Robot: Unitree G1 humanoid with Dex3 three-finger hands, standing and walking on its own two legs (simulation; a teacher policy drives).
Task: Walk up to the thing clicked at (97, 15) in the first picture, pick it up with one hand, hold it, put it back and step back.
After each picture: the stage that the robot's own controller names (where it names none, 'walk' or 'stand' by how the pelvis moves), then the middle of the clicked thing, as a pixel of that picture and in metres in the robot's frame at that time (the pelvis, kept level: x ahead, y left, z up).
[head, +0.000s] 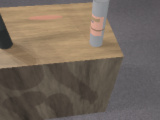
stand; (98, 23) +0.68 -0.07 +0.03
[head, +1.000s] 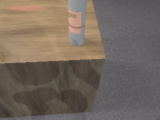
walk; (77, 19) +0.61 +0.05 +0.06
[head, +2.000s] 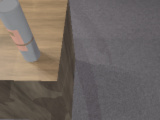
walk; (22, 35) +0.49 +0.24 +0.06
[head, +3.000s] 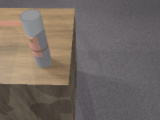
stand; (38, 42) +0.51 +0.19 +0.05
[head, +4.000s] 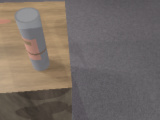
stand; (35, 43) +0.46 +0.19 +0.05
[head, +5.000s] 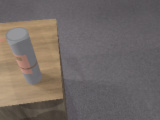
stand; (26, 59) +0.45 +0.23 +0.03
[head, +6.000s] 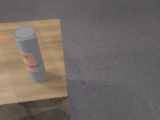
stand; (32, 57) +0.46 +0.21 +0.03
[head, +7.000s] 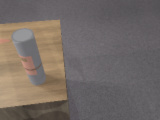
stand; (31, 60) +0.44 +0.21 +0.03
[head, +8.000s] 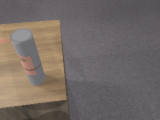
stand; (30, 60) +0.44 +0.21 +0.03
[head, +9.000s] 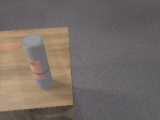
rise first; (39, 64) +0.44 +0.19 +0.03
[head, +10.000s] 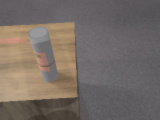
go down; (45, 57) +0.47 +0.18 +0.03
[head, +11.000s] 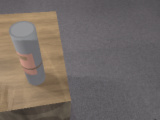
go down; (30, 58) +0.43 +0.17 +0.06
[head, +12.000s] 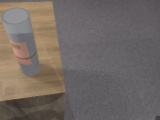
approach; (24, 47) +0.45 +0.17 +0.07
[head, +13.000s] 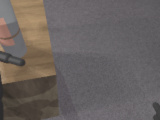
close in; (5, 25) +0.48 +0.19 +0.11
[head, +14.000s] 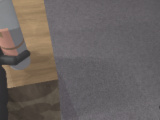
lift; (9, 36) +0.45 +0.18 +0.11
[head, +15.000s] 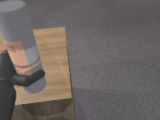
lift; (24, 53) +0.32 +0.16 +0.22
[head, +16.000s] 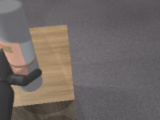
hold; (20, 52) +0.32 +0.17 +0.21
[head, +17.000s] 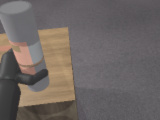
hold; (29, 52) +0.33 +0.15 +0.21
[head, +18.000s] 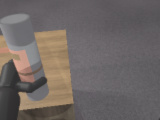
hold; (28, 62) +0.33 +0.16 +0.18
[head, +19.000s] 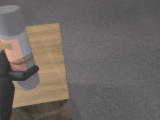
crouch; (19, 52) +0.37 +0.18 +0.17
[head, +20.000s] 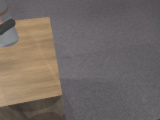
lower; out of the picture +0.47 +0.22 +0.25
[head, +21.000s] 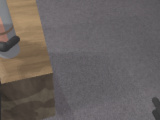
lower; out of the picture +0.50 +0.19 +0.11
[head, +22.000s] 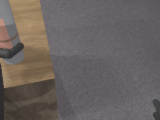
lower; (3, 28) +0.48 +0.19 +0.11
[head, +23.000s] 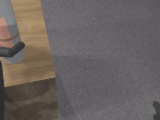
lower; (4, 27) +0.48 +0.19 +0.11
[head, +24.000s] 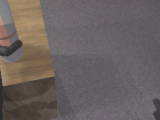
lower; (1, 26) +0.48 +0.19 +0.11
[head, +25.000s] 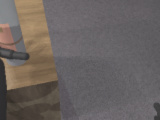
open; (8, 31) +0.47 +0.18 +0.10
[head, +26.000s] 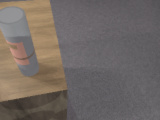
sink last; (22, 47) +0.44 +0.18 +0.08
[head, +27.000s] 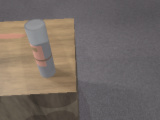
stand; (42, 51) +0.47 +0.19 +0.07
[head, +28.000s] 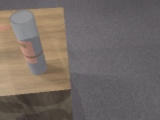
stand; (31, 47) +0.46 +0.19 +0.08
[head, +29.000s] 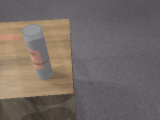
stand; (39, 55) +0.48 +0.19 +0.03
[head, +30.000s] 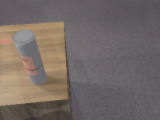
stand; (32, 60) +0.45 +0.21 +0.03
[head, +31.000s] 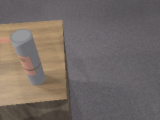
stand; (30, 60) +0.45 +0.21 +0.03
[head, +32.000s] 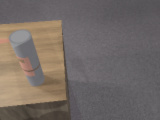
stand; (29, 61) +0.44 +0.21 +0.03
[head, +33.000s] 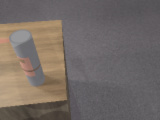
stand; (30, 61) +0.44 +0.21 +0.03
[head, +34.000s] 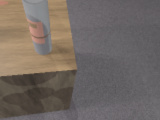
walk; (39, 27) +0.51 +0.15 +0.04
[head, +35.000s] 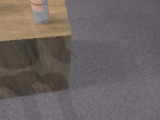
walk; out of the picture +0.67 +0.21 +0.05
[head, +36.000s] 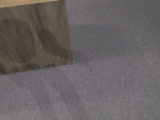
walk; out of the picture +0.98 +0.27 +0.06
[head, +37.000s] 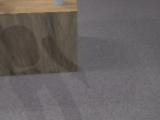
stand; out of the picture +1.06 +0.18 +0.03
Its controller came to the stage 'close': yes
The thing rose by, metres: 0.21
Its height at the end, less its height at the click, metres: +0.00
